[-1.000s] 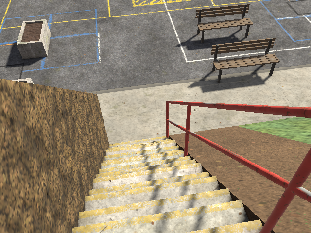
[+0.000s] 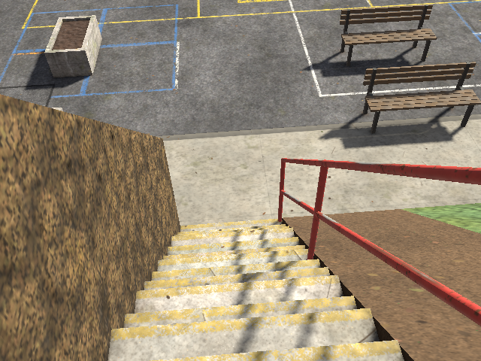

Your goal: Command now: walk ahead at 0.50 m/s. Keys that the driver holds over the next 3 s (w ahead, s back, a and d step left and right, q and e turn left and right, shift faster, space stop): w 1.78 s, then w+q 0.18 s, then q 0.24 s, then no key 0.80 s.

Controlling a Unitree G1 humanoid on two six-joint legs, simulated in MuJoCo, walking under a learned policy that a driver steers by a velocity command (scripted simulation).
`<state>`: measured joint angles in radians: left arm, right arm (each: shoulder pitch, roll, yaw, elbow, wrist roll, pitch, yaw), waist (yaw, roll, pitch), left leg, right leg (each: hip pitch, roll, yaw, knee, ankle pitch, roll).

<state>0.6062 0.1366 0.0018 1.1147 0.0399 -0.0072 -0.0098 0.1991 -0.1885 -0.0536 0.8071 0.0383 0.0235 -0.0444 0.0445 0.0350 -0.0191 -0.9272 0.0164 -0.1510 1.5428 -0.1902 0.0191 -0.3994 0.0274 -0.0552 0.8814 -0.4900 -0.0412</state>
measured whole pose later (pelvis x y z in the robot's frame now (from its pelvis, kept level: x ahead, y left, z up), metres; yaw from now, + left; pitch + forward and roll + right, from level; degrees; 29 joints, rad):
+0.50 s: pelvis +0.26 +0.07 -0.23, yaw -1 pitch +0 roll +1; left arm 0.13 0.19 0.05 0.83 -0.03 -0.03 0.04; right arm 0.70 -0.13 0.00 1.16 -0.04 -0.03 -0.01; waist -0.07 -0.02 -0.04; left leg -0.30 -0.06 0.02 0.91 -0.60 0.06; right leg -0.99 0.01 0.15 1.50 -0.05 -0.05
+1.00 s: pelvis +0.51 +0.05 -0.45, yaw -1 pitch +1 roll -1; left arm 0.62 0.10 -0.01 1.08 -0.01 -0.04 0.05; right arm 0.17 -0.19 -0.05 0.77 0.00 0.00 -0.02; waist 0.04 0.04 -0.05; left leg -0.86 0.06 -0.15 1.14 0.26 -0.03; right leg -0.36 0.08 0.00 0.99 -0.64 -0.05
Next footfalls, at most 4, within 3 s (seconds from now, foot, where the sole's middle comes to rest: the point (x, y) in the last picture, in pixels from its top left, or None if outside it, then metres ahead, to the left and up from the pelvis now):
0.32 left None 0.23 0.17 -0.95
0.72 right None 0.48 -0.05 -1.16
1.18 left None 0.68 0.22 -1.36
1.68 right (277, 339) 0.96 -0.05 -1.59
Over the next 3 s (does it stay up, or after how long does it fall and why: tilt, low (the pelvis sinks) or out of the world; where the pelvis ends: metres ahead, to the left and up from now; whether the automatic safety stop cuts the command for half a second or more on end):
stays up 1.30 0.09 -1.26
